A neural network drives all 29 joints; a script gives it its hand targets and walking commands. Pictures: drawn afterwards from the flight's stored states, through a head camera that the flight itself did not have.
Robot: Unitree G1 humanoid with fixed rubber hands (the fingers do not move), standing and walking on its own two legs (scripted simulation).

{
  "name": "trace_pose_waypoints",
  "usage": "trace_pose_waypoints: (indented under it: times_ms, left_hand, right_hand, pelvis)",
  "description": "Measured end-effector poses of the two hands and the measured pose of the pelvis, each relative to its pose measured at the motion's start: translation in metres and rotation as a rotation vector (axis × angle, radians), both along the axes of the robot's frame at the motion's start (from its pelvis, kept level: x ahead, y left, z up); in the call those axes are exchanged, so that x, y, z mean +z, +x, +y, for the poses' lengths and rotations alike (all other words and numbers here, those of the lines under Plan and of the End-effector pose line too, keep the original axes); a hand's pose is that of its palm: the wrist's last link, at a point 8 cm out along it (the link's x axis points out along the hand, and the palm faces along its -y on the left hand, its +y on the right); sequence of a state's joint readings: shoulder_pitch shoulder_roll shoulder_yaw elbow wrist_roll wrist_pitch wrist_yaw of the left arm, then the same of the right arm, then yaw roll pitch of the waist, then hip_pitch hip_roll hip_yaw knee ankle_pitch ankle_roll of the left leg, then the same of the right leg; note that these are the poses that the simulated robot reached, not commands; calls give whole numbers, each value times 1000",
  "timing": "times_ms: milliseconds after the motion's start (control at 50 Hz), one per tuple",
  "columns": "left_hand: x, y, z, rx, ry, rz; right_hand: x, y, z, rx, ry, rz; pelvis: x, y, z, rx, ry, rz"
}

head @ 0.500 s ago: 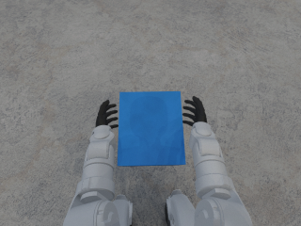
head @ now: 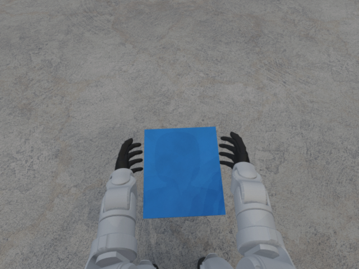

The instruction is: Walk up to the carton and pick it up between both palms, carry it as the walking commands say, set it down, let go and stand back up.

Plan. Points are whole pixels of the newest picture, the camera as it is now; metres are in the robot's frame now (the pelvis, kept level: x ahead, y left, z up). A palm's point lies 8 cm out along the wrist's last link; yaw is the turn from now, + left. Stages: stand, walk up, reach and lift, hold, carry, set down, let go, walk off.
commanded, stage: reach and lift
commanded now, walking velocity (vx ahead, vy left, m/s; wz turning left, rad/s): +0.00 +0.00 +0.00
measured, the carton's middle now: (181, 174) +0.36 -0.02 -0.11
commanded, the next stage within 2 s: hold in 1.84 s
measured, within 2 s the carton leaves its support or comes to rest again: neither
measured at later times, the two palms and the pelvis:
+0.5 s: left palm (113, 165) +0.33 +0.13 +0.05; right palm (249, 160) +0.32 -0.15 +0.06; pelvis +0.01 +0.00 +0.03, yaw +0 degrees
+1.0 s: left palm (106, 164) +0.32 +0.13 +0.09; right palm (255, 157) +0.31 -0.14 +0.10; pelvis +0.01 +0.00 +0.03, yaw -1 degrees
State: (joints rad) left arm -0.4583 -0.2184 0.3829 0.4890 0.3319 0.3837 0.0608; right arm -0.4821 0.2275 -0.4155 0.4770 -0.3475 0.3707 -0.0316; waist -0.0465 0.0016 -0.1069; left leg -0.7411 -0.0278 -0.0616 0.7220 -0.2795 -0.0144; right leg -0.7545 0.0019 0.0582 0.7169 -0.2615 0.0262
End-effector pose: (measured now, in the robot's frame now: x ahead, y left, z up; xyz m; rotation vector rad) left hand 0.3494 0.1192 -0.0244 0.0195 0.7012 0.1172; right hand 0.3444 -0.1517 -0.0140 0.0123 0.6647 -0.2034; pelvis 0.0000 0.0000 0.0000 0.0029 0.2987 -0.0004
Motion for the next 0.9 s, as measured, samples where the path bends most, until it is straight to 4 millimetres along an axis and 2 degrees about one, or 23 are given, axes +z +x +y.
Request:
trace_pose_waypoints:
  times_ms: [400,760,900]
  left_hand:
    - [63,-14,6,-41,26,-12]
    - [109,-30,7,-31,34,-36]
    - [118,-32,6,-25,41,-28]
  right_hand:
    - [57,-17,3,35,-9,-6]
    - [103,-32,5,33,-19,-25]
    - [110,-34,6,32,-25,-16]
  pelvis:
    - [29,11,2,-1,-1,-227]
    - [34,7,3,-8,-3,-404]
    - [34,6,2,-12,-3,-434]
